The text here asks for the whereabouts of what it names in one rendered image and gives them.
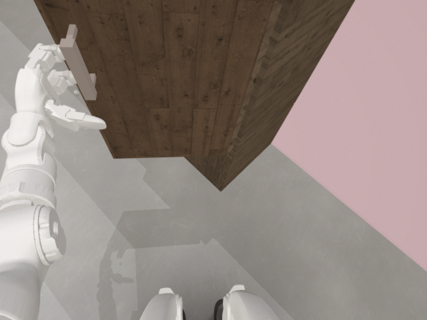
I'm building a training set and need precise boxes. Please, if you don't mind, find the robot left thigh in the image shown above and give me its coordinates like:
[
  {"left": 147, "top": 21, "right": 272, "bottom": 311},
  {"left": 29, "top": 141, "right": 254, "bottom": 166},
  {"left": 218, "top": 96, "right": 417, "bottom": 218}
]
[{"left": 140, "top": 293, "right": 183, "bottom": 320}]

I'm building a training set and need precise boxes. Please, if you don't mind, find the handle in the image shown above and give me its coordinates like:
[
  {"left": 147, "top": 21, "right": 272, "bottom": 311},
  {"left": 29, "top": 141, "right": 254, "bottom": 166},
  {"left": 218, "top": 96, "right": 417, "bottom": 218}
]
[{"left": 59, "top": 24, "right": 97, "bottom": 100}]

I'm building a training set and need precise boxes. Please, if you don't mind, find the robot right shin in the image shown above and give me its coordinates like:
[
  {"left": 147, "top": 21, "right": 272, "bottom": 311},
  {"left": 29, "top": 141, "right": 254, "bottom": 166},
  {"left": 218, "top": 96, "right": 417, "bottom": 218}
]
[{"left": 222, "top": 285, "right": 245, "bottom": 320}]

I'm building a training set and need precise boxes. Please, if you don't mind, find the robot left hand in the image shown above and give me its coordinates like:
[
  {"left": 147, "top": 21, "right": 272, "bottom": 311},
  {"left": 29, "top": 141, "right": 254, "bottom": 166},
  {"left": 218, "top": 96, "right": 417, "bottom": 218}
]
[{"left": 15, "top": 43, "right": 107, "bottom": 131}]

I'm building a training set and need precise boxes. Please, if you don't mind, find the left robot upper arm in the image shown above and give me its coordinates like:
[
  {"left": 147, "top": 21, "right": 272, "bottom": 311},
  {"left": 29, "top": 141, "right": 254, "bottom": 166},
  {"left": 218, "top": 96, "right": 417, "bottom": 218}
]
[{"left": 0, "top": 205, "right": 66, "bottom": 320}]

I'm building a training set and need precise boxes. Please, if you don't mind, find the robot left forearm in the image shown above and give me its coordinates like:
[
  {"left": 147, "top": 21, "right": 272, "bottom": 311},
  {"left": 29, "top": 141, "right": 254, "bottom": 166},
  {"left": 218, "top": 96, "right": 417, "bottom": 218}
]
[{"left": 0, "top": 111, "right": 57, "bottom": 212}]

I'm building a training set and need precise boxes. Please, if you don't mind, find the cupboard door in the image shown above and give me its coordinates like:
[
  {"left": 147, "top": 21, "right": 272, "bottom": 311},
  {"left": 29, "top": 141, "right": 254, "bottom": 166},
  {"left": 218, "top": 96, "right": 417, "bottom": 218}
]
[{"left": 34, "top": 0, "right": 275, "bottom": 159}]

